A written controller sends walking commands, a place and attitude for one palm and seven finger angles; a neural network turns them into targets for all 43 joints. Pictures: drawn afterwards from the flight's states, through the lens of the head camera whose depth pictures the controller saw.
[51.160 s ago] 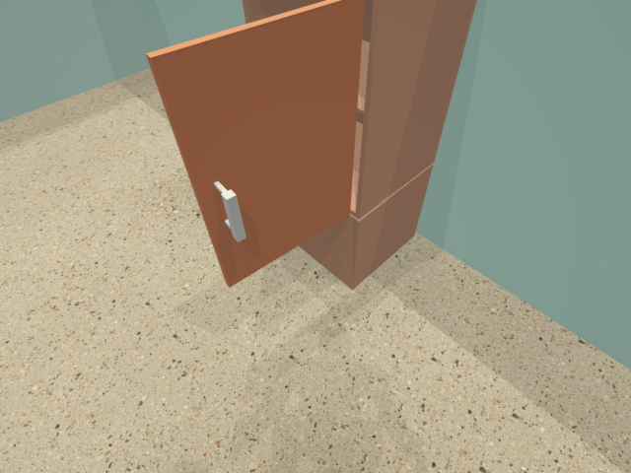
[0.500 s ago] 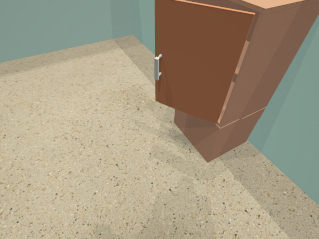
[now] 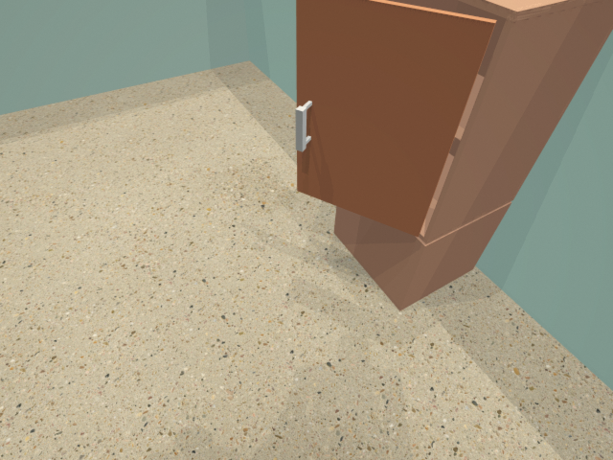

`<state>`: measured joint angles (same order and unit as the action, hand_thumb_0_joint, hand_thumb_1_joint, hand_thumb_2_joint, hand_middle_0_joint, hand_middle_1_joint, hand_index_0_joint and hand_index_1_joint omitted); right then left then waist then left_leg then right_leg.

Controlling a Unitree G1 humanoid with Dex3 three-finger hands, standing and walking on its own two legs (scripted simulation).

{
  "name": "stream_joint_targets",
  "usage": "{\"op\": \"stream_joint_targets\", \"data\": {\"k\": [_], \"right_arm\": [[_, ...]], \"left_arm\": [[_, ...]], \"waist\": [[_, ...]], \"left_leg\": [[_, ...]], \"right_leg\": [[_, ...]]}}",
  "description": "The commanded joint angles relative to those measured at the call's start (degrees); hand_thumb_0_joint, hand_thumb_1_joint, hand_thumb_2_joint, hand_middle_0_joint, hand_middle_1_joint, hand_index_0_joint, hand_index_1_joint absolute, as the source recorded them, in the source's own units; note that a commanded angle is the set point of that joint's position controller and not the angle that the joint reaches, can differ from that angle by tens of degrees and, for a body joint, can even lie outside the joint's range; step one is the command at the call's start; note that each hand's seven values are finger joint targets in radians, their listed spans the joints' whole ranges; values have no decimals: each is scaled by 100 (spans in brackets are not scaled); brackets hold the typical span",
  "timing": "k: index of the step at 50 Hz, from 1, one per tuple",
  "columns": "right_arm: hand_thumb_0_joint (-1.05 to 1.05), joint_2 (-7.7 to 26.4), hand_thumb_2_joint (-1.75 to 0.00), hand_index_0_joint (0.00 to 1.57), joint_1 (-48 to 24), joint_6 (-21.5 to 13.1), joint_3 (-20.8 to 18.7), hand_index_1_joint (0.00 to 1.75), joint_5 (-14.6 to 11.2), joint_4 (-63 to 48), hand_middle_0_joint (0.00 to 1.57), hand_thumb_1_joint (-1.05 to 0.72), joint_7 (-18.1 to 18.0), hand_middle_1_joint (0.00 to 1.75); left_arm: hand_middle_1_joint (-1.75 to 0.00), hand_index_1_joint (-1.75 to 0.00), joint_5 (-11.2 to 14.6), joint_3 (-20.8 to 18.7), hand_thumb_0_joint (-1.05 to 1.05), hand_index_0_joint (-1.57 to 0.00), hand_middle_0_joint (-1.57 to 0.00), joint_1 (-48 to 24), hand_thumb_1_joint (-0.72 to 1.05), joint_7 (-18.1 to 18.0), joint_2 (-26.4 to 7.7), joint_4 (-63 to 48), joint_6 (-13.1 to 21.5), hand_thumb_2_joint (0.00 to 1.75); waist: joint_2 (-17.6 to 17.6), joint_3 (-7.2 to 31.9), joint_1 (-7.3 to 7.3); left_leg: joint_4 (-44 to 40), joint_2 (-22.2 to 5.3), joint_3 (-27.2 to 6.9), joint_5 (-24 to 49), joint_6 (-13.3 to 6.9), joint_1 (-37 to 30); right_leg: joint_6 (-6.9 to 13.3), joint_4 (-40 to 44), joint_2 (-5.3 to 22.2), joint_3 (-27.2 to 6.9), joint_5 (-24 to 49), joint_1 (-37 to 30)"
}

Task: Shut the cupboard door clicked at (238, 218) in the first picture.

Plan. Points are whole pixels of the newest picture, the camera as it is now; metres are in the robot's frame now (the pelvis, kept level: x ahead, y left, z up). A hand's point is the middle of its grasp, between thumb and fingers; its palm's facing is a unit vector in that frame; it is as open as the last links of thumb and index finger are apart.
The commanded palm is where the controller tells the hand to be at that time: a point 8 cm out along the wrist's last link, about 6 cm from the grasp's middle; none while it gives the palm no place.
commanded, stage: look to check the result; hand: left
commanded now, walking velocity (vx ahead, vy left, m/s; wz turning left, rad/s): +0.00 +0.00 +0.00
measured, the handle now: (304, 126) +0.94 +0.05 -0.08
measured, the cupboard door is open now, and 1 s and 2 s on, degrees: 31 31 31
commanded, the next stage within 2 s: walk to a spot facing it in 0.26 s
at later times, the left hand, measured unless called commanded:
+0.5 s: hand out of the picture +0.01 +0.17 -0.18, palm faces +0.04 -0.98 -0.19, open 7.4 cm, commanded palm none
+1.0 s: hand out of the picture +0.02 +0.24 -0.18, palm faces +0.30 -0.92 -0.24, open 7.4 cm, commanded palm none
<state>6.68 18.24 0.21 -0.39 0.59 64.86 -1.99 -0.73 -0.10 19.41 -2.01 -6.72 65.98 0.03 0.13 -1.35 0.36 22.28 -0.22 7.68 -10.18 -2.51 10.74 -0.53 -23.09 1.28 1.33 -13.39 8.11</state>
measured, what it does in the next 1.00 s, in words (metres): lifts its right foot, turning left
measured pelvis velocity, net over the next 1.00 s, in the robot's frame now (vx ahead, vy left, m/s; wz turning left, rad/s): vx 0.00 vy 0.02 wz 0.30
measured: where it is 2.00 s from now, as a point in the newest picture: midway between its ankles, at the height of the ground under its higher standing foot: outside the picture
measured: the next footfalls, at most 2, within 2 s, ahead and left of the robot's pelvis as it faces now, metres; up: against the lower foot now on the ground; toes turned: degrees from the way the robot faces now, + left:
right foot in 1.26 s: +0.10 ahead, -0.13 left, +0.00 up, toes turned +28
left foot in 1.66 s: -0.02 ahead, +0.09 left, +0.00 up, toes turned +49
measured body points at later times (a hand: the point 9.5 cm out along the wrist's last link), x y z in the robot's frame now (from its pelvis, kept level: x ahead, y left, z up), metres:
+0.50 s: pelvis +0.01 +0.00 +0.00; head +0.03 +0.00 +0.45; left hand +0.01 +0.22 -0.16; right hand +0.01 -0.23 -0.16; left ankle +0.03 +0.09 -0.74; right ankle -0.01 -0.13 -0.74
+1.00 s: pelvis +0.00 +0.02 -0.01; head +0.06 +0.05 +0.43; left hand +0.01 +0.29 -0.16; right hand +0.14 -0.22 -0.15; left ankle +0.01 +0.10 -0.74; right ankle +0.01 -0.14 -0.67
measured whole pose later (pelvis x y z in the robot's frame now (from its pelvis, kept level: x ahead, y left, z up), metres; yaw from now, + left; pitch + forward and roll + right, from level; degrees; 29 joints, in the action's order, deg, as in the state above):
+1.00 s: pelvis +0.00 +0.02 -0.01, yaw +17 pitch +1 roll -1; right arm 13.2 10.8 1.6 -3.3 1.8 53.0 -0.8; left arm -1.4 -4.6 8.1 -0.8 -13.5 53.2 -3.7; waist -0.9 -6.7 1.2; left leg 31.8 2.0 0.7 -13.4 -3.5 19.6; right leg -3.1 -64.3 4.0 1.3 -24.2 27.4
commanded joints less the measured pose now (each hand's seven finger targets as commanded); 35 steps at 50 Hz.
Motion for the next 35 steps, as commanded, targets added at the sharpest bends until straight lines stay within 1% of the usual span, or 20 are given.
{"op": "stream_joint_targets", "data": {"k": [1, 6, 7, 9, 13, 18, 19, 21, 23, 24, 26, 27, 28, 29, 30, 31, 32, 33, 34, 35], "right_arm": [[0, 573, -90, 20, 414, -68, -81, 30, 13, -83, 20, -90, -21, 30], [0, 637, -90, 20, 361, -83, -89, 30, 9, -92, 20, -90, -13, 30], [0, 682, -90, 20, 361, -88, -98, 30, -7, -111, 20, -90, -11, 30], [0, 670, -90, 20, 311, -89, -92, 30, 2, -89, 20, -90, -12, 30], [0, 726, -90, 20, 258, -101, -98, 30, 2, -91, 20, -90, -11, 30], [0, 801, -90, 20, 181, -103, -110, 30, 4, -102, 20, -90, -12, 30], [0, 819, -90, 20, 157, -106, -105, 30, 10, -95, 20, -90, -13, 30], [0, 654, -90, 20, 197, -63, -75, 30, 11, -125, 20, -90, 7, 30], [0, 725, -90, 20, 121, -23, -103, 30, 6, -197, 20, -90, 18, 30], [0, 774, -90, 20, 94, 2, -132, 30, 14, -254, 20, -90, 25, 30], [0, 889, -90, 20, -19, 41, -183, 30, 28, -375, 20, -90, 39, 30], [0, 935, -90, 20, -52, 54, -208, 30, 17, -448, 20, -90, 47, 30], [0, 959, -90, 20, -122, 67, -236, 30, 30, -506, 20, -90, 53, 30], [0, 968, -90, 20, -159, 80, -255, 30, 31, -577, 20, -90, 62, 30], [0, 966, -90, 20, -227, 99, -278, 30, 34, -652, 20, -90, 75, 30], [0, 928, -90, 20, -245, 119, -298, 30, 35, -738, 20, -90, 92, 30], [0, 898, -90, 20, -261, 131, -312, 30, 27, -811, 20, -90, 115, 30], [0, 818, -90, 20, -306, 151, -327, 30, 39, -880, 20, -90, 133, 30], [0, 791, -90, 20, -460, 175, -351, 30, 63, -969, 20, -90, 150, 30], [0, 797, -90, 20, -546, 193, -379, 30, 60, -1057, 20, -90, 161, 30]], "left_arm": [[-30, -30, -21, -96, 0, -20, -20, 447, 90, -48, -512, -95, 50, 90], [-30, -30, -21, -103, 0, -20, -20, 370, 90, -46, -593, -118, 71, 90], [-30, -30, -21, -111, 0, -20, -20, 384, 90, -48, -651, -137, 86, 90], [-30, -30, -18, -111, 0, -20, -20, 330, 90, -45, -648, -131, 80, 90], [-30, -30, -17, -123, 0, -20, -20, 275, 90, -46, -717, -144, 90, 90], [-30, -30, -17, -129, 0, -20, -20, 181, 90, -40, -773, -154, 93, 90], [-30, -30, -15, -128, 0, -20, -20, 168, 90, -34, -778, -148, 91, 90], [-30, -30, -8, -134, 0, -20, -20, 177, 90, -52, -678, -183, 39, 90], [-30, -30, -10, -206, 0, -20, -20, 162, 90, -56, -789, -260, 5, 90], [-30, -30, -15, -247, 0, -20, -20, 125, 90, -58, -829, -319, -12, 90], [-30, -30, -25, -322, 0, -20, -20, 61, 90, -53, -895, -441, -44, 90], [-30, -30, -38, -362, 0, -20, -20, 53, 90, -53, -957, -521, -47, 90], [-30, -30, -42, -398, 0, -20, -20, 30, 90, -51, -965, -581, -58, 90], [-30, -30, -49, -433, 0, -20, -20, 1, 90, -48, -1017, -650, -63, 90], [-30, -30, -55, -466, 0, -20, -20, 6, 90, -45, -1054, -714, -67, 90], [-30, -30, -60, -499, 0, -20, -20, -22, 90, -45, -1137, -789, -68, 90], [-30, -30, -68, -538, 0, -20, -20, -20, 90, -48, -1260, -851, -65, 90], [-30, -30, -66, -579, 0, -20, -20, -58, 90, -56, -1346, -938, -66, 90], [-30, -30, -72, -601, 0, -20, -20, -113, 90, -62, -1346, -1024, -53, 90], [-30, -30, -102, -615, 0, -20, -20, -193, 90, -76, -1374, -1085, -38, 90]], "waist": [[-11, -473, 16], [-156, -401, 18], [-160, -318, 8], [-99, -386, 18], [-24, -341, 16], [-37, -352, 27], [19, -337, 21], [59, -394, 19], [97, -400, -6], [70, -384, -3], [174, -387, -27], [89, -334, -45], [123, -312, -53], [57, -278, -59], [-76, -231, -86], [-333, -167, -75], [-689, -25, -96], [-1063, 46, -120], [-1235, 39, -156], [-1240, 42, -160]], "left_leg": [[-682, -681, -827, -399, 61, -44], [-599, -666, -791, -104, 49, -150], [-550, -669, -783, 24, 39, -196], [-557, -668, -765, 32, 50, -194], [-528, -670, -762, 230, 47, -236], [-550, -680, -778, 229, 51, -285], [-548, -674, -773, 253, 55, -308], [-450, -641, -808, 341, 80, -135], [-270, -643, -857, 550, 57, 1], [-218, -652, -918, 535, 44, 94], [-170, -689, -1088, 428, -4, 310], [-97, -704, -1183, 517, -34, 421], [-33, -692, -1247, 446, -47, 539], [71, -653, -1276, 433, -44, 676], [274, -549, -1214, 345, -22, 790], [569, -391, -1070, 276, 40, 933], [1006, -194, -848, 316, 130, 1070], [1670, -49, -569, -72, 231, 1217], [2378, -30, -492, -1124, 309, 1405], [2908, -109, -531, -1745, 335, 1634]], "right_leg": [[209, 466, 366, -390, 199, 575], [215, 484, 395, -428, 321, 529], [228, 510, 395, -438, 364, 472], [222, 509, 408, -435, 373, 500], [229, 525, 425, -432, 469, 417], [234, 560, 424, -456, 454, 409], [232, 551, 428, -446, 493, 393], [178, 368, 466, -315, 469, 371], [163, 160, 512, -196, 461, 395], [154, 47, 516, -127, 378, 408], [142, -146, 526, -21, 191, 465], [150, -203, 537, 7, 220, 410], [161, -252, 590, 19, 166, 407], [179, -278, 649, 7, 181, 353], [244, -209, 784, -65, 183, 319], [365, -122, 988, -196, 208, 235], [533, -25, 1256, -327, 399, 70], [773, 150, 1664, -527, 567, -2], [1034, 213, 1969, -614, 1179, -31], [1196, 184, 2187, -596, 1763, -118]]}}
